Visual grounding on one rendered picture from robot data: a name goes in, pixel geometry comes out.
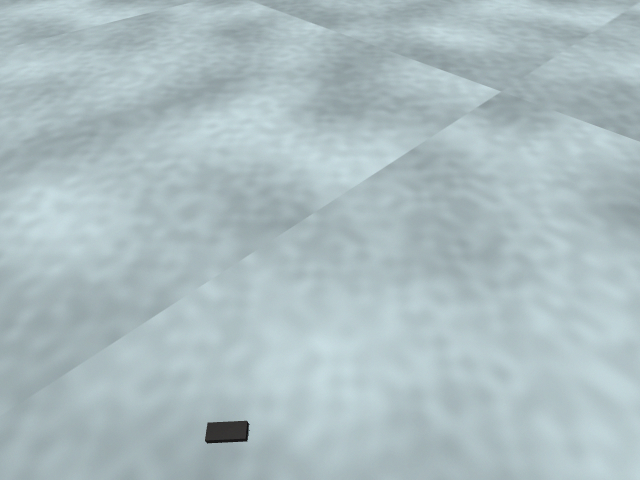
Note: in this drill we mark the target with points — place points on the small box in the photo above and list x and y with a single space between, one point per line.
221 432

